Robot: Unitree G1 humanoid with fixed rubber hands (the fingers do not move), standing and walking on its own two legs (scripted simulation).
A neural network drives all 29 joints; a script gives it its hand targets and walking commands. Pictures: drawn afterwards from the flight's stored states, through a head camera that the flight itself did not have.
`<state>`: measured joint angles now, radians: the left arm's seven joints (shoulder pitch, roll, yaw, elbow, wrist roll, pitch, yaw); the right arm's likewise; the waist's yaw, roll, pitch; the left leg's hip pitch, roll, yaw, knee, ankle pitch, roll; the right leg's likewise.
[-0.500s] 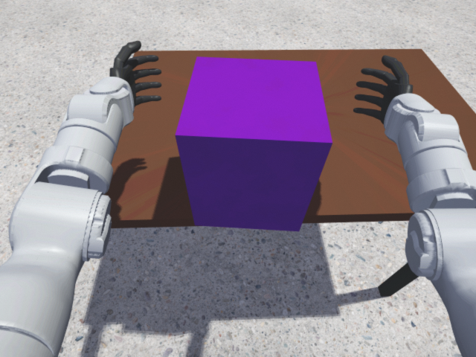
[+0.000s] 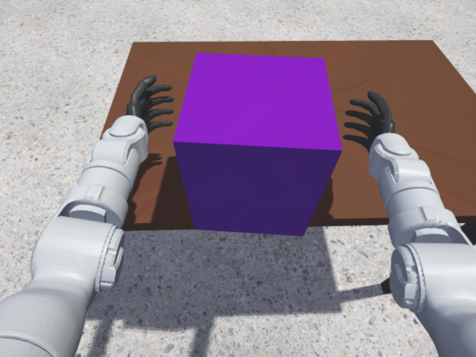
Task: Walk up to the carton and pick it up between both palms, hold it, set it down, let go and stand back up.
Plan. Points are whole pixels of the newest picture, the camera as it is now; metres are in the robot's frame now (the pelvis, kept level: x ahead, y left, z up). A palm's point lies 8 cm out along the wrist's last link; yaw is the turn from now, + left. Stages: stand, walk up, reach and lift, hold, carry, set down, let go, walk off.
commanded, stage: reach and lift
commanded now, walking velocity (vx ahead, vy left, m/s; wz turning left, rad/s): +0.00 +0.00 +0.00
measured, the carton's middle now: (253, 151) +0.44 -0.04 +0.08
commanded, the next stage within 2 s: none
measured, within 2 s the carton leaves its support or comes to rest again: leaves its support in 1.70 s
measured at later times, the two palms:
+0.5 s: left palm (156, 125) +0.46 +0.12 +0.13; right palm (363, 139) +0.42 -0.23 +0.11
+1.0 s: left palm (165, 126) +0.46 +0.11 +0.13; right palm (346, 137) +0.42 -0.20 +0.12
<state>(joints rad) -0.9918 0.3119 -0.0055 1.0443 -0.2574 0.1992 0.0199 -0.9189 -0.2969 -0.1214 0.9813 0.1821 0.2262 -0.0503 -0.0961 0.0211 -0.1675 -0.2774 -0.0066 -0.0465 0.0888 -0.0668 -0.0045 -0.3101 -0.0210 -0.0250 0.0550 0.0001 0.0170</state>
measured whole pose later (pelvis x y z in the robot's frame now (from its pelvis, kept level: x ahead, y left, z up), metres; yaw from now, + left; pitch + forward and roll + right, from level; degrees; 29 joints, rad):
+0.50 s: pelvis -0.01 +0.00 +0.00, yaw +0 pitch +15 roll +0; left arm -1.03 0.20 0.04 1.10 -0.16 0.13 0.08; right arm -0.97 -0.22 -0.19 1.08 0.09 0.13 -0.06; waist -0.09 0.02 -0.18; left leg -0.30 -0.01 -0.04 0.08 -0.05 0.00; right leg -0.33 -0.02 -0.02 0.04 0.02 0.02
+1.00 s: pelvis +0.00 +0.00 +0.00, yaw +1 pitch +14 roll +0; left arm -0.96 0.02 0.37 0.94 0.24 0.14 0.05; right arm -0.92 -0.01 -0.51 0.90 -0.29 0.15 -0.05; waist -0.10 0.01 -0.17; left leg -0.18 -0.01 -0.05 -0.10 0.03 0.00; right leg -0.22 -0.03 -0.03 -0.10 0.08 0.02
